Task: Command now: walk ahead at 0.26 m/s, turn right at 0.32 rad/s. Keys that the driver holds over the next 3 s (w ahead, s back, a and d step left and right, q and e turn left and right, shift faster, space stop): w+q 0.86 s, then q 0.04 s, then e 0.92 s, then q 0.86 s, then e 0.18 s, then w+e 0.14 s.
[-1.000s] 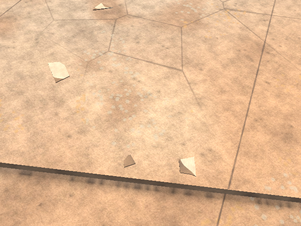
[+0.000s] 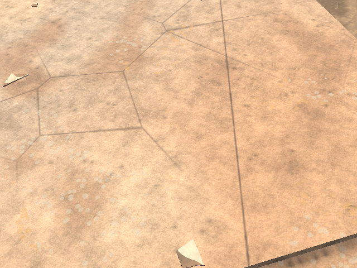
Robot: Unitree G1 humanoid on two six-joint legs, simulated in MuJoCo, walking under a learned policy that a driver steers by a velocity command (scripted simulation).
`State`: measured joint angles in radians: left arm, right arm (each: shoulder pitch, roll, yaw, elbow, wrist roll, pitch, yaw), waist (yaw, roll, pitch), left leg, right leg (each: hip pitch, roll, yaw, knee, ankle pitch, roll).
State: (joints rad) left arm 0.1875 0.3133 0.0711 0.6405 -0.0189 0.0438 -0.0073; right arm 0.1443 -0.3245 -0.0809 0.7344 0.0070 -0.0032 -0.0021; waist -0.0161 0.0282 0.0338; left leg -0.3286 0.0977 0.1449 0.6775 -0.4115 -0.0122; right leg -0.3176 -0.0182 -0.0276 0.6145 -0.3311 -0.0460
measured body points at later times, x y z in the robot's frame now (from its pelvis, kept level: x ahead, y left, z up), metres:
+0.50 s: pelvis +0.20 +0.01 +0.01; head +0.26 +0.01 +0.45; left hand +0.14 +0.28 -0.11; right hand +0.48 -0.15 -0.09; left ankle +0.28 +0.16 -0.70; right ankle +0.01 -0.10 -0.71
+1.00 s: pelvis +0.45 +0.08 +0.05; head +0.46 +0.08 +0.50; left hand +0.30 +0.28 -0.08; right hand +0.77 +0.00 -0.01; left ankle +0.46 +0.23 -0.61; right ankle +0.46 -0.07 -0.68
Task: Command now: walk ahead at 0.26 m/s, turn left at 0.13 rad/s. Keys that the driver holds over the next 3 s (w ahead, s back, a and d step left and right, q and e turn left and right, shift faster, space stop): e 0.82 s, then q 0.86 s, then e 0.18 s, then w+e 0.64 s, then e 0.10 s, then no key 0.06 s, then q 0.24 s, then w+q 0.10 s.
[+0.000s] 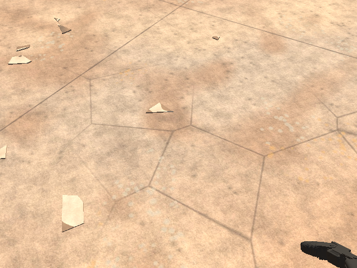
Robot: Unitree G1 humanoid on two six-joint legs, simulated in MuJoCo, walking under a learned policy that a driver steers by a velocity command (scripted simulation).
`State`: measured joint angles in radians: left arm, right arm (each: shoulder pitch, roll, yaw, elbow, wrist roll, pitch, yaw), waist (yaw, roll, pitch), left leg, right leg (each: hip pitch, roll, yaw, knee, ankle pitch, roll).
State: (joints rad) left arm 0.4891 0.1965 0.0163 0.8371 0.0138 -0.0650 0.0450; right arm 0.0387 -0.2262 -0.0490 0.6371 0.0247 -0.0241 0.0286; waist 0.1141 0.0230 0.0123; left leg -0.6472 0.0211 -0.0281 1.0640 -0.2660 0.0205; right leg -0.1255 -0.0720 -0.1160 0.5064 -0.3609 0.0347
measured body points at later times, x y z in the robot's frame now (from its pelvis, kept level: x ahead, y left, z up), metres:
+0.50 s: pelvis +0.12 +0.03 +0.01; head +0.15 +0.01 +0.46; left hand +0.35 +0.26 -0.09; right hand +0.19 -0.28 -0.11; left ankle +0.19 +0.12 -0.73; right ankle +0.13 -0.11 -0.70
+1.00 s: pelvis +0.14 +0.01 +0.00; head +0.15 +0.00 +0.45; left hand +0.41 +0.16 -0.08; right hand +0.14 -0.30 -0.11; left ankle +0.20 +0.13 -0.73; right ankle +0.11 -0.10 -0.73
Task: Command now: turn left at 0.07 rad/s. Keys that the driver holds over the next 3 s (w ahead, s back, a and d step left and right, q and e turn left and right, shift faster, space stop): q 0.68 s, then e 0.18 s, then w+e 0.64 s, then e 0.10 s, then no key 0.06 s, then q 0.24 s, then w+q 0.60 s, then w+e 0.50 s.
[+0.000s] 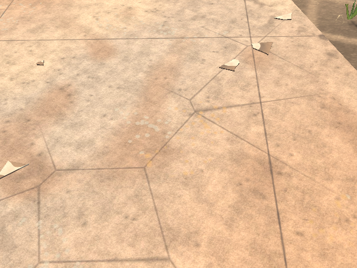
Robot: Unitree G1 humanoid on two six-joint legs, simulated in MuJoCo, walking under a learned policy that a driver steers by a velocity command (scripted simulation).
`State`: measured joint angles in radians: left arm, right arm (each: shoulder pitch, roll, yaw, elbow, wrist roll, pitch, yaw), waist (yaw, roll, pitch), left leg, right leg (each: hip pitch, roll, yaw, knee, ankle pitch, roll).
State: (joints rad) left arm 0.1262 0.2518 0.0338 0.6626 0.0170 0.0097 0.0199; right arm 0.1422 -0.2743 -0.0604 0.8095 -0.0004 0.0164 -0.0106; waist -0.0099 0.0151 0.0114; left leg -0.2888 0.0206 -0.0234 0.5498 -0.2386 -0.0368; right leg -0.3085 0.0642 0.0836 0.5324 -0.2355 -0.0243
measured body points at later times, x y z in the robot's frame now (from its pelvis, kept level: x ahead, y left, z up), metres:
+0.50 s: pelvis -0.02 +0.02 +0.00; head +0.02 +0.04 +0.45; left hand +0.04 +0.32 -0.11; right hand +0.21 -0.21 -0.09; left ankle -0.05 +0.13 -0.69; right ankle +0.03 -0.11 -0.73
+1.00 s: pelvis -0.02 +0.06 +0.00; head -0.02 +0.05 +0.45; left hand +0.00 +0.35 -0.11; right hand +0.22 -0.11 -0.10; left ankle -0.05 +0.14 -0.73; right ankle -0.01 -0.07 -0.73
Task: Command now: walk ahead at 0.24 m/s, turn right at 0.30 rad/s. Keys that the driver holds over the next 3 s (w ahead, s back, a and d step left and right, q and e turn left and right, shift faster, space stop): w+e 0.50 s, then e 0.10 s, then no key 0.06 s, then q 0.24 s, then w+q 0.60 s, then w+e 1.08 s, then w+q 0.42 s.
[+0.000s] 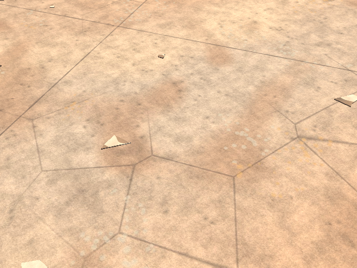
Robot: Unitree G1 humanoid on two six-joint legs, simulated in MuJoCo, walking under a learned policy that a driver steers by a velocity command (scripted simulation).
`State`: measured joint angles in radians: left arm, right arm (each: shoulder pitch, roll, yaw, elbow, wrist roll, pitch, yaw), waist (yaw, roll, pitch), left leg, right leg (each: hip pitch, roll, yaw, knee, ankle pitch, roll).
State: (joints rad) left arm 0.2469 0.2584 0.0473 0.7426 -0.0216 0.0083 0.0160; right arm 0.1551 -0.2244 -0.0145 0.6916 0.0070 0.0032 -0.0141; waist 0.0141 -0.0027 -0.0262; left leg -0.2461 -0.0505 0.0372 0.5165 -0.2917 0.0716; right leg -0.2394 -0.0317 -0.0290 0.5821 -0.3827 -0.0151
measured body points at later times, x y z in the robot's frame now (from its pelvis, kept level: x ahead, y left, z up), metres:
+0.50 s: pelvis +0.19 +0.03 +0.00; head +0.21 +0.03 +0.45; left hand +0.33 +0.28 -0.12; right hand +0.28 -0.28 -0.08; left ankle +0.25 +0.12 -0.73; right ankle +0.03 -0.09 -0.64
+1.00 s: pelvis +0.34 -0.05 +0.00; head +0.37 -0.07 +0.45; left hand +0.60 +0.12 -0.08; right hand +0.33 -0.35 -0.13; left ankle +0.34 +0.10 -0.66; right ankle +0.38 -0.18 -0.73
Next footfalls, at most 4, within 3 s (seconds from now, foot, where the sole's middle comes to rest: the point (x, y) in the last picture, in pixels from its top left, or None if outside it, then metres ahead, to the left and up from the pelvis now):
0.02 right None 0.01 -0.12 -0.77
0.40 left None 0.29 0.11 -0.77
0.82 right None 0.42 -0.19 -0.77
1.24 left None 0.47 0.06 -0.77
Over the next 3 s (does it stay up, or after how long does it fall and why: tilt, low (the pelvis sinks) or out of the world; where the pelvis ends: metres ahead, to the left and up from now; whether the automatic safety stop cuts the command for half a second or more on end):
stays up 1.29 -0.25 0.01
